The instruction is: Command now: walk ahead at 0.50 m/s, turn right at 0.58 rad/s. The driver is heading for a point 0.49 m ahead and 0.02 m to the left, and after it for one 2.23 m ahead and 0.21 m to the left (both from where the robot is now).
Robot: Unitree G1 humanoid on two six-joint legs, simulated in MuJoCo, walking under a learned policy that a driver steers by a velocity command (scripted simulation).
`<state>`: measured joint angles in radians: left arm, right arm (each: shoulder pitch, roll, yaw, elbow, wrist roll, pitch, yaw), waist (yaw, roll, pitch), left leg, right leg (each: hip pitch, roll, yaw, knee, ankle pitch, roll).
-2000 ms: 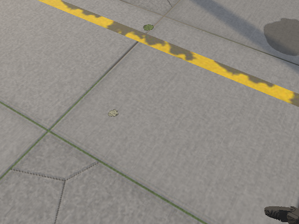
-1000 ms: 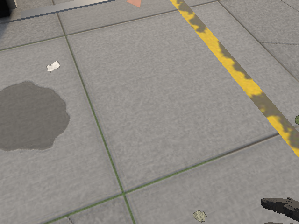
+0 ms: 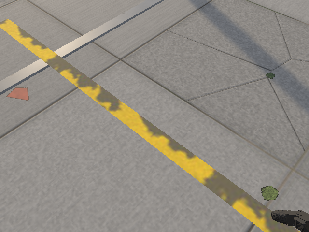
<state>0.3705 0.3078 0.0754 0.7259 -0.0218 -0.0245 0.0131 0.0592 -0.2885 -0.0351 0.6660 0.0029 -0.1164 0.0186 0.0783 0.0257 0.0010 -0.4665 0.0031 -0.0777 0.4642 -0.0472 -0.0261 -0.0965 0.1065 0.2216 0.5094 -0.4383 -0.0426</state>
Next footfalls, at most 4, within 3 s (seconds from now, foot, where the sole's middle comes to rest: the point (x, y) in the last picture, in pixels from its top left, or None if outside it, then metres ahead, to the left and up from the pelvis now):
0.50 right None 0.40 -0.15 -0.76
1.02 left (165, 178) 0.72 0.05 -0.76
1.54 right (221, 137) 0.98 -0.23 -0.76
2.06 left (170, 98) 1.24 0.05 -0.76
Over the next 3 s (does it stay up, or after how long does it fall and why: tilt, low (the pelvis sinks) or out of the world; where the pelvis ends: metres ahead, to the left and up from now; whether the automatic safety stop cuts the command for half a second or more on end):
stays up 1.59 0.10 0.02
